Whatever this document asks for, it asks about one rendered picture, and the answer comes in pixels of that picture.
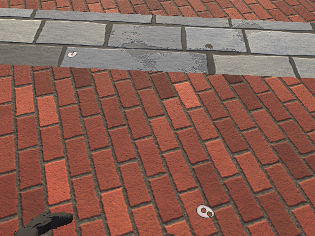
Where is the left robot hand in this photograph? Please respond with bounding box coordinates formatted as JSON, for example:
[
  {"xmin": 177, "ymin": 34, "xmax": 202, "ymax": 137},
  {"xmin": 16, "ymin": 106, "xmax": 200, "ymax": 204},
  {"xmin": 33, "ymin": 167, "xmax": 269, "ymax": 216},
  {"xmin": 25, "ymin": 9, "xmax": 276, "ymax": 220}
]
[{"xmin": 14, "ymin": 211, "xmax": 74, "ymax": 236}]

